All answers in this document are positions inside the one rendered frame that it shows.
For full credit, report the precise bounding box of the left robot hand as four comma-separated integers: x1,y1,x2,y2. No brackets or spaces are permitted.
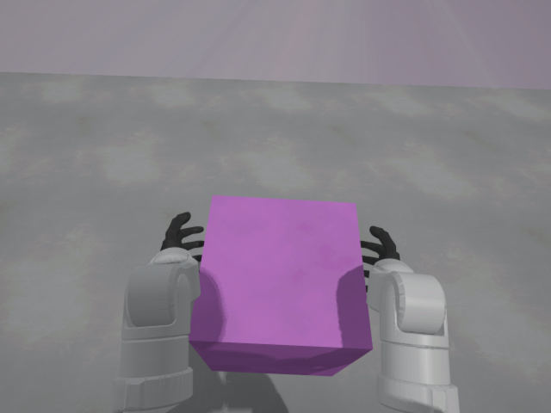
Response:
160,212,205,272

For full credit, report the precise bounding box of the robot left forearm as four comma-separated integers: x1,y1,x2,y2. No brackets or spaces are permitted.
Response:
109,247,201,413

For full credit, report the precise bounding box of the right robot hand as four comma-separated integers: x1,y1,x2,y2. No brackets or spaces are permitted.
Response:
360,226,400,293

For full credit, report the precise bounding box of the carton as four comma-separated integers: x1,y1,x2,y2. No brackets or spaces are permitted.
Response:
189,195,373,376

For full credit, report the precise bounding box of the robot right forearm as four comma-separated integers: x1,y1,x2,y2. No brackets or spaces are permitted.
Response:
366,258,460,413

